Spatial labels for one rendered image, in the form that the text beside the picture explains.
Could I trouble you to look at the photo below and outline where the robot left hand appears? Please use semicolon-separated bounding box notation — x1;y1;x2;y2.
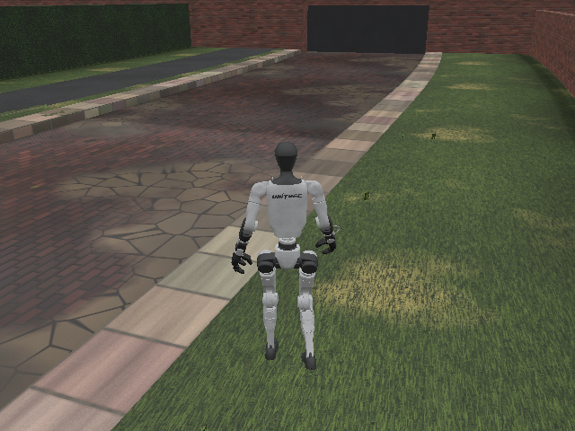
231;253;252;274

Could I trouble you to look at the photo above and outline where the robot right hand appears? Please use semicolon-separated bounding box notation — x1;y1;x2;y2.
315;239;337;254

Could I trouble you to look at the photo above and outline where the robot left upper arm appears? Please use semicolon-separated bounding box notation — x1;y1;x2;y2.
243;181;268;232

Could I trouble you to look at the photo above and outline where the robot left forearm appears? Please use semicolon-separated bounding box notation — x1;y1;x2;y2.
234;217;252;256

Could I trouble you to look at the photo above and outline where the left robot foot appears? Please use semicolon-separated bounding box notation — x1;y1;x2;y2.
265;338;279;360

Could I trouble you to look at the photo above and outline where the robot right upper arm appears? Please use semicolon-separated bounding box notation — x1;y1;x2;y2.
305;180;330;229

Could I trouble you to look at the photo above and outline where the robot left thigh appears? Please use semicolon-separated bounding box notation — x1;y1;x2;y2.
257;250;279;308

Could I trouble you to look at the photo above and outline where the robot right forearm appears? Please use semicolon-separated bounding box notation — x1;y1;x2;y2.
321;215;335;243

